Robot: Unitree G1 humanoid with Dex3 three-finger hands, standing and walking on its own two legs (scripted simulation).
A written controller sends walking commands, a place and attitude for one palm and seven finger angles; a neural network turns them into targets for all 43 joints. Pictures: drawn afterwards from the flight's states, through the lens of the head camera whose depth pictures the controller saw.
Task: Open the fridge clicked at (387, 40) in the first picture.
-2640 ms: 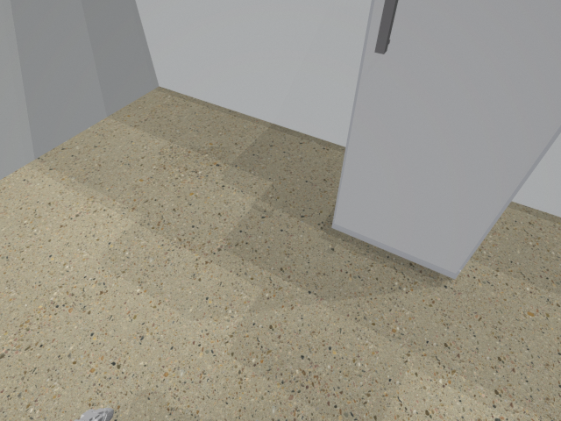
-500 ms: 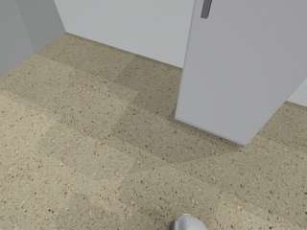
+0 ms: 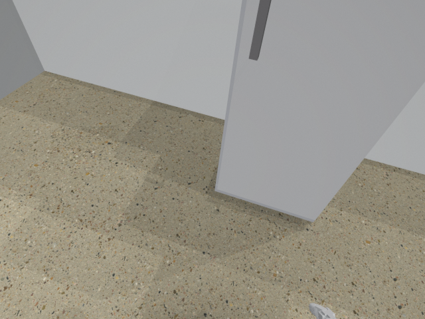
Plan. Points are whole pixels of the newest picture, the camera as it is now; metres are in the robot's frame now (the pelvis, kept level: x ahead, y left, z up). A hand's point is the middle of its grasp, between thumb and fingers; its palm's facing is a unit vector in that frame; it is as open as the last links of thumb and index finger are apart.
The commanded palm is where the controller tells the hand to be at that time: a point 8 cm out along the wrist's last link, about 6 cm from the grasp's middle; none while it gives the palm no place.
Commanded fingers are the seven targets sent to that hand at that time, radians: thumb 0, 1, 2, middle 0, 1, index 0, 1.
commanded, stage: turn to face it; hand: left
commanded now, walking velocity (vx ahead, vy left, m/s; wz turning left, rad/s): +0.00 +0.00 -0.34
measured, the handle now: (265, 5) +0.80 -0.05 +0.25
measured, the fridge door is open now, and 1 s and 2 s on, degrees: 0 0 0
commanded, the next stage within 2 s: take the last steps up to it in 0.20 s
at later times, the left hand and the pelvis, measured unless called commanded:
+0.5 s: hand out of the picture +0.12 +0.15 -0.16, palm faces -0.13 -0.97 -0.22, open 7.3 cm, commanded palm none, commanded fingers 0.00 0.90 0.90 -0.20 -0.30 -0.20 -0.30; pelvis +0.03 -0.03 +0.01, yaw -9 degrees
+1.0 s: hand (165, 262) +0.27 +0.13 -0.16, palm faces -0.22 -0.96 -0.16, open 7.3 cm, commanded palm none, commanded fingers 0.00 0.90 0.90 -0.20 -0.30 -0.20 -0.30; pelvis +0.17 -0.03 +0.01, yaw -14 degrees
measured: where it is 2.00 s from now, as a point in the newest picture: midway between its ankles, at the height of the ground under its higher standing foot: (233, 313)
